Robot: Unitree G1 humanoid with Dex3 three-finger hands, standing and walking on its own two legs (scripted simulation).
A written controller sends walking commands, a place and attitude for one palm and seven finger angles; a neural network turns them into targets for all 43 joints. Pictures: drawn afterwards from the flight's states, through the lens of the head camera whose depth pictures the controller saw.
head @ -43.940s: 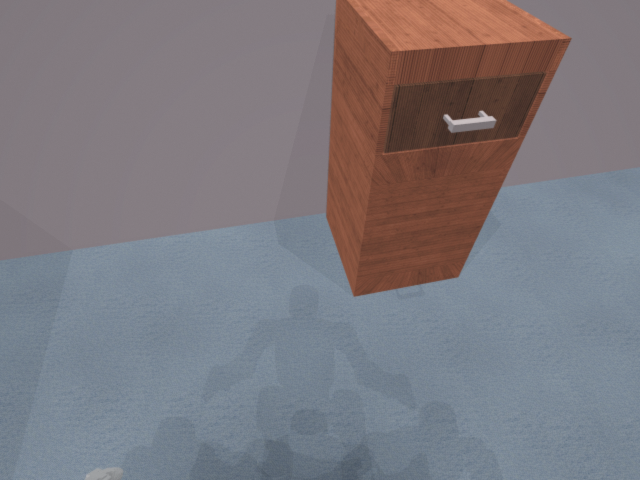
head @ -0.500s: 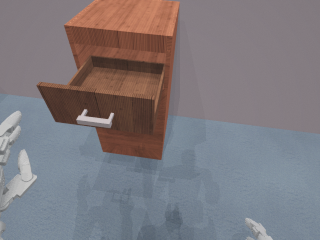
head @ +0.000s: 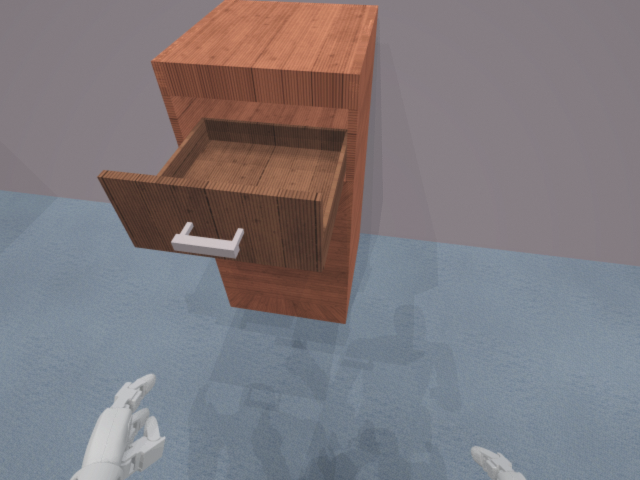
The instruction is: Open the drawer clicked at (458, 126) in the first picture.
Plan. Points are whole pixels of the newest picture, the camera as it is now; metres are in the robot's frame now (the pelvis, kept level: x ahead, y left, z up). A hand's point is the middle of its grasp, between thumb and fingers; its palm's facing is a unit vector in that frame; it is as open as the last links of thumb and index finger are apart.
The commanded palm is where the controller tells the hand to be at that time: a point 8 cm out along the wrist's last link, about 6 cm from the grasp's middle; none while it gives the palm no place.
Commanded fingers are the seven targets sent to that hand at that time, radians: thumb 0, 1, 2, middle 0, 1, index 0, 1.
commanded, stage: let the arm hang, fingers relaxed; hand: left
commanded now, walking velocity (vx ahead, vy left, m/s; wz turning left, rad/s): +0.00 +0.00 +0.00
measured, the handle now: (209, 238) +0.51 +0.23 -0.01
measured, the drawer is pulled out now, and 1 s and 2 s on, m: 0.29 0.29 0.29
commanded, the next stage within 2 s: look to check the result in 0.94 s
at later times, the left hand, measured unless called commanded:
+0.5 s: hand out of the picture -0.05 +0.18 -0.16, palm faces +0.04 -0.98 -0.22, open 7.3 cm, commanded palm none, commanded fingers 0.00 0.90 0.90 -0.20 -0.30 -0.20 -0.30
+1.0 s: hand out of the picture -0.02 +0.15 -0.16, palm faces +0.05 -0.99 -0.16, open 7.4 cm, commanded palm none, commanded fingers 0.00 0.90 0.90 -0.20 -0.30 -0.20 -0.30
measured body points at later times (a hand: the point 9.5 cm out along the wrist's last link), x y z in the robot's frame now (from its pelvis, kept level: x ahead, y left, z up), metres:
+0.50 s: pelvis +0.00 +0.00 +0.01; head +0.01 +0.00 +0.46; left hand -0.05 +0.23 -0.14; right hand -0.04 -0.21 -0.15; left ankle +0.01 +0.11 -0.73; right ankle +0.02 -0.09 -0.73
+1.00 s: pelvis +0.00 +0.00 +0.01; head +0.00 +0.00 +0.46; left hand -0.02 +0.20 -0.15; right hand -0.05 -0.19 -0.15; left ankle +0.01 +0.11 -0.73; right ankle +0.02 -0.09 -0.73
